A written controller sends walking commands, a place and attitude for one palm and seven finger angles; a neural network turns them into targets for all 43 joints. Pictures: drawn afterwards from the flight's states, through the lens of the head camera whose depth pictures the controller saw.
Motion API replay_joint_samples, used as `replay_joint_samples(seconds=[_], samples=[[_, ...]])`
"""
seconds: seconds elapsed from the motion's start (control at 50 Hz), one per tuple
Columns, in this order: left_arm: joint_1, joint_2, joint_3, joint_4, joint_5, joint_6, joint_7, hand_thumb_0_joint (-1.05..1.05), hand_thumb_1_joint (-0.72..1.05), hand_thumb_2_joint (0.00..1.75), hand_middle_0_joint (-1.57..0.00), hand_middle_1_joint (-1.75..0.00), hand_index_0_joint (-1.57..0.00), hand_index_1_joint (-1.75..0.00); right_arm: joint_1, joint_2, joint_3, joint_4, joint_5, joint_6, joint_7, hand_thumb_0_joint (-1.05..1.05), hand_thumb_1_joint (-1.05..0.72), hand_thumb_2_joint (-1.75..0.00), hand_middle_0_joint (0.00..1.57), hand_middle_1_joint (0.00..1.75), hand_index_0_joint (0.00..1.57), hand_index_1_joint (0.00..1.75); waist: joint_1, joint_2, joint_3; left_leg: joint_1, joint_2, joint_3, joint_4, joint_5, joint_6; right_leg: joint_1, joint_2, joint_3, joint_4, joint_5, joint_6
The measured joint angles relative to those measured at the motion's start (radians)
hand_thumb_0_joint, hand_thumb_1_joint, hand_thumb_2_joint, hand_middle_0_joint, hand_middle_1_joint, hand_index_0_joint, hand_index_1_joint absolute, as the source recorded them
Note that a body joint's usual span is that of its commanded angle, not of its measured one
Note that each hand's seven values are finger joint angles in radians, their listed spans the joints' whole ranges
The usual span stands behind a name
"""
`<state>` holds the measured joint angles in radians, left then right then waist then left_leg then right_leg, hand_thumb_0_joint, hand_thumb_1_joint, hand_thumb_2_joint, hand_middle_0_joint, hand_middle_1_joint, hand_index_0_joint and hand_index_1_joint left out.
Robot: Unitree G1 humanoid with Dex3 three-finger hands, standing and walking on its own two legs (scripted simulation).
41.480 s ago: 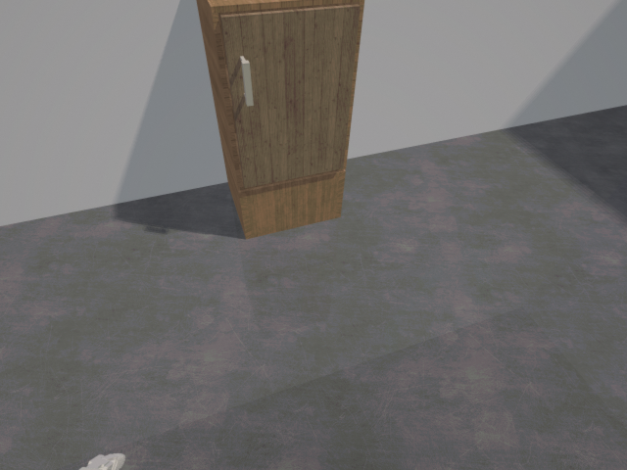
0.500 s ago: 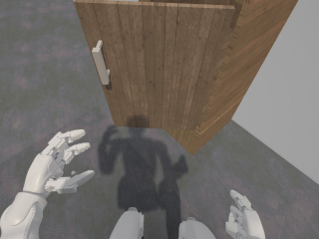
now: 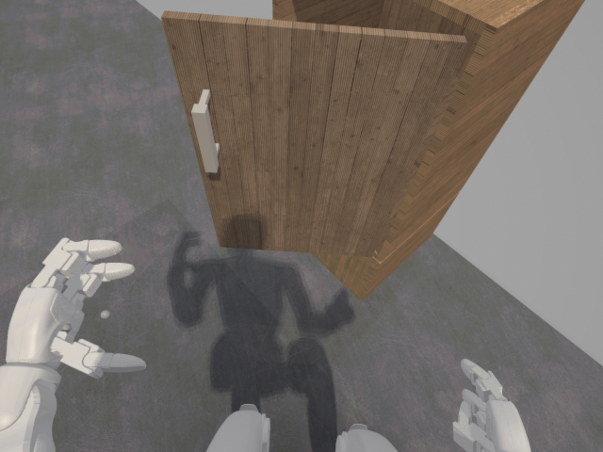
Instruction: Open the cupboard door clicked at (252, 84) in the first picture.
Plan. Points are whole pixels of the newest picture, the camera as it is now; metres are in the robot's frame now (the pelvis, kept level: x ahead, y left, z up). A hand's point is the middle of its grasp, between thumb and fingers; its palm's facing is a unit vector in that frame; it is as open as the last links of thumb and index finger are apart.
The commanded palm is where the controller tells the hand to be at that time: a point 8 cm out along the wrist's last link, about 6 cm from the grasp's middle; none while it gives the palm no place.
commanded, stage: raise the hand with hooked fingers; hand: left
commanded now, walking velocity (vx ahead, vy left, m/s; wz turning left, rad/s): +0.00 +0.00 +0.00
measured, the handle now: (208, 132) +0.58 +0.20 +0.04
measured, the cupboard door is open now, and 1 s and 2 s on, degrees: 45 45 45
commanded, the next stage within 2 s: move the hooked fingers beside the handle in 0.86 s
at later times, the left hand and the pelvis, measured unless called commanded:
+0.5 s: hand (81, 292) +0.28 +0.28 +0.05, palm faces +0.00 -1.00 -0.05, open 14.0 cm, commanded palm +0.26 +0.33 +0.05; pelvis +0.00 +0.01 +0.01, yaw +0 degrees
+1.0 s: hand (98, 293) +0.28 +0.27 +0.05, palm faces +0.04 -1.00 -0.03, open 14.0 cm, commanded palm +0.27 +0.31 +0.05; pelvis +0.00 -0.01 +0.00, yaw +0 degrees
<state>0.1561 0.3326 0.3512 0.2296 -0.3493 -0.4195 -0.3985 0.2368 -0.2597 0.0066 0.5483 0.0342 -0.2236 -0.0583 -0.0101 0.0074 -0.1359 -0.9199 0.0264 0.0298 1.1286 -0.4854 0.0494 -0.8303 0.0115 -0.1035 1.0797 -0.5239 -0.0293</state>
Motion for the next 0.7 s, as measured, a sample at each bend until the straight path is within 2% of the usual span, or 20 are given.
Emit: replay_joint_samples(seconds=[0.16, 0.32, 0.44, 0.5, 0.7], samples=[[-0.073, 0.035, 0.012, 0.105, 0.014, 0.082, -0.055, 0.00, -0.47, 0.32, -0.30, -1.18, -0.30, -1.17, -0.007, 0.002, 0.036, -0.033, 0.003, 0.025, 0.003, 0.01, -0.90, -0.90, 0.20, 0.30, 0.21, 0.30, 0.016, 0.018, 0.003, 0.008, -0.010, -0.004, -0.013, 0.009, 0.011, 0.016, -0.008, -0.004, -0.022, 0.011, 0.011], [-0.140, 0.058, 0.053, 0.134, 0.010, 0.041, -0.073, -0.01, -0.50, 0.30, -0.30, -1.20, -0.30, -1.19, 0.017, -0.004, 0.039, -0.008, -0.001, 0.033, -0.003, 0.01, -0.90, -0.90, 0.21, 0.30, 0.21, 0.30, 0.014, 0.006, 0.019, 0.011, -0.010, -0.003, -0.019, 0.015, 0.012, 0.019, -0.008, -0.003, -0.029, 0.019, 0.013], [-0.176, 0.097, 0.076, 0.196, -0.003, 0.081, -0.112, -0.01, -0.50, 0.30, -0.30, -1.20, -0.30, -1.20, 0.043, -0.017, 0.032, 0.001, 0.007, 0.048, -0.006, 0.01, -0.90, -0.90, 0.21, 0.30, 0.21, 0.30, -0.003, 0.010, 0.020, 0.020, -0.007, -0.002, -0.037, 0.025, 0.011, 0.027, -0.004, -0.001, -0.047, 0.030, 0.011], [-0.160, 0.094, 0.073, 0.196, -0.012, 0.084, -0.121, -0.01, -0.50, 0.30, -0.30, -1.20, -0.30, -1.20, 0.057, -0.024, 0.025, -0.001, 0.007, 0.046, -0.004, 0.01, -0.90, -0.90, 0.20, 0.30, 0.21, 0.30, -0.009, 0.012, 0.016, 0.028, -0.005, 0.003, -0.049, 0.028, 0.011, 0.031, -0.001, 0.004, -0.058, 0.035, 0.010], [-0.158, 0.069, 0.079, 0.208, -0.005, 0.038, -0.098, -0.01, -0.50, 0.30, -0.30, -1.20, -0.30, -1.20, 0.059, -0.028, 0.018, 0.001, 0.004, 0.047, 0.002, 0.01, -0.90, -0.90, 0.20, 0.30, 0.21, 0.30, -0.015, 0.002, 0.019, 0.016, 0.001, 0.000, -0.035, 0.024, 0.001, 0.015, 0.003, 0.002, -0.037, 0.025, 0.000]])
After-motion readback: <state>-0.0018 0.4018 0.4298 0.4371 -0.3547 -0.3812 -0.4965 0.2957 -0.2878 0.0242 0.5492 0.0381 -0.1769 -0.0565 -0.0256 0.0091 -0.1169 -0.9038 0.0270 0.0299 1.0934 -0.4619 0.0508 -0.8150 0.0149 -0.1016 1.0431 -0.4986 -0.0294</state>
